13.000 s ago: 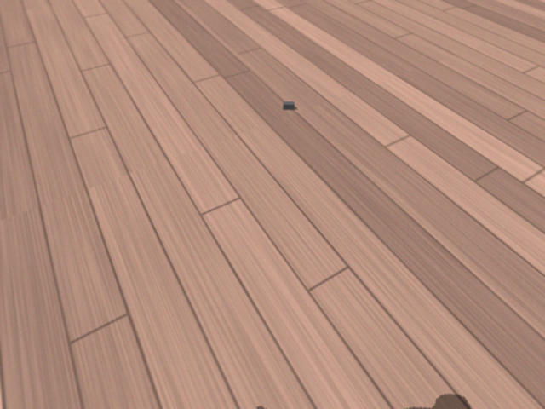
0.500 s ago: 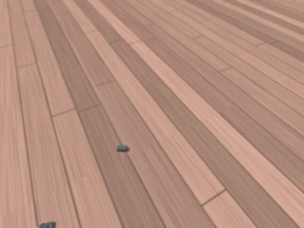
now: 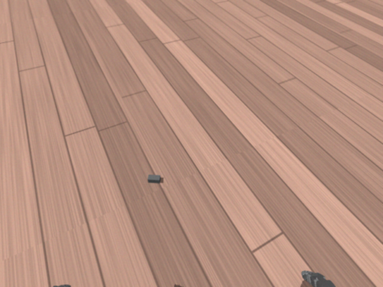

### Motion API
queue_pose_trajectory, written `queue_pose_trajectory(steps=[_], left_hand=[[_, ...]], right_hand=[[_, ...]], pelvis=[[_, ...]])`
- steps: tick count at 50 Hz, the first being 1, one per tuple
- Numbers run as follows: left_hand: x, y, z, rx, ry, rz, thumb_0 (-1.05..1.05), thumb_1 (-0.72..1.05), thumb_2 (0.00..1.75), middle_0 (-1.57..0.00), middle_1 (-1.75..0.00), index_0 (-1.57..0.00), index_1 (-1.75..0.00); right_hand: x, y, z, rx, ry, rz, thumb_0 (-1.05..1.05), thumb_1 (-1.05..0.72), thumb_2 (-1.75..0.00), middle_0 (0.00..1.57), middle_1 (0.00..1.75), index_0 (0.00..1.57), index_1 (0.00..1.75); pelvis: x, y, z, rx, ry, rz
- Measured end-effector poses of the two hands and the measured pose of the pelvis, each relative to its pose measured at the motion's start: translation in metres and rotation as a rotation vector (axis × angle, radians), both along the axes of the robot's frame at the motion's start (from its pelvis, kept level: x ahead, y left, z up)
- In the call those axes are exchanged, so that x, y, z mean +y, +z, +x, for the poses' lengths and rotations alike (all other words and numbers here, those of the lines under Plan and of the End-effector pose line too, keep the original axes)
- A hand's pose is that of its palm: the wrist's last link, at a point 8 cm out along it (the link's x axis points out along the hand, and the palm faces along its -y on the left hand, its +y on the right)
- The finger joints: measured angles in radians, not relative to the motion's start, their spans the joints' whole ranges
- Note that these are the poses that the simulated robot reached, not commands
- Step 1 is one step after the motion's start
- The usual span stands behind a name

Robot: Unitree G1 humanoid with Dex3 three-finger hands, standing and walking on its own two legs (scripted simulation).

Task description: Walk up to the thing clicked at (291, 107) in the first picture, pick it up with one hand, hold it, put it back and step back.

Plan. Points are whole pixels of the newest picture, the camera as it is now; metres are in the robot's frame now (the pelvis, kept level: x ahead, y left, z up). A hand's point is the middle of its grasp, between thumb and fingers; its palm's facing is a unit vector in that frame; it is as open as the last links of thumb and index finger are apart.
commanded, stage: stand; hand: left
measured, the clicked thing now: (154, 178) +0.75 +0.22 -0.76
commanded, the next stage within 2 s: walk up in 0.86 s
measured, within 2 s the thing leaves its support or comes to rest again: neither
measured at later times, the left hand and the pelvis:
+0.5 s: hand out of the picture +0.05 +0.25 -0.16, palm faces -0.06 -0.94 -0.34, open 7.3 cm; pelvis -0.02 +0.00 +0.00, yaw -1 degrees
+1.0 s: hand out of the picture +0.06 +0.26 -0.15, palm faces +0.00 -0.94 -0.34, open 7.3 cm; pelvis +0.01 +0.00 +0.00, yaw +0 degrees
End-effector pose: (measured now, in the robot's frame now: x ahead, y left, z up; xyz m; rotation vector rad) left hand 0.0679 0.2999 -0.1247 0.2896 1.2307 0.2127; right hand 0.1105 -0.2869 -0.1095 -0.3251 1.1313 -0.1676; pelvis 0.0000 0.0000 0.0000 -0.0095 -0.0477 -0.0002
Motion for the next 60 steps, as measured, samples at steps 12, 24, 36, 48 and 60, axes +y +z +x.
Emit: queue_pose_trajectory(steps=[12, 24, 36, 48, 60], left_hand=[[-0.003, 0.004, -0.008, 0.01, -0.035, -0.005, 0.0, 0.9, 0.9, -0.2, -0.3, -0.21, -0.3], [-0.002, 0.006, -0.019, 0.032, -0.053, 0.006, 0.0, 0.91, 0.9, -0.2, -0.3, -0.21, -0.3], [-0.007, 0.006, -0.018, 0.041, -0.059, 0.006, 0.0, 0.91, 0.9, -0.2, -0.3, -0.21, -0.3], [-0.004, 0.01, -0.009, -0.031, -0.036, -0.003, 0.0, 0.9, 0.9, -0.2, -0.3, -0.21, -0.3], [0.063, -0.005, -0.002, 0.09, 0.01, 0.041, 0.01, 0.91, 0.9, -0.2, -0.3, -0.21, -0.3]], right_hand=[[-0.002, -0.001, -0.032, 0.043, -0.038, 0.006, 0.01, -0.91, -0.9, 0.21, 0.3, 0.21, 0.3], [-0.01, -0.006, -0.074, 0.124, -0.081, 0.003, 0.01, -0.91, -0.9, 0.21, 0.3, 0.21, 0.3], [-0.015, -0.008, -0.078, 0.137, -0.086, 0.004, 0.01, -0.91, -0.9, 0.21, 0.3, 0.21, 0.3], [-0.023, -0.004, -0.056, 0.092, -0.054, 0.005, 0.01, -0.91, -0.9, 0.21, 0.3, 0.21, 0.3], [-0.003, 0.009, 0.013, -0.006, -0.019, -0.067, 0.01, -0.91, -0.9, 0.21, 0.3, 0.21, 0.3]], pelvis=[[0.003, 0.004, -0.012, -0.002, -0.011, 0.004], [0.001, 0.005, -0.018, 0.008, -0.014, 0.005], [-0.004, 0.004, -0.015, 0.01, -0.016, 0.006], [-0.005, 0.001, -0.001, 0.014, -0.004, -0.001], [0.033, -0.012, 0.057, -0.012, 0.007, 0.006]])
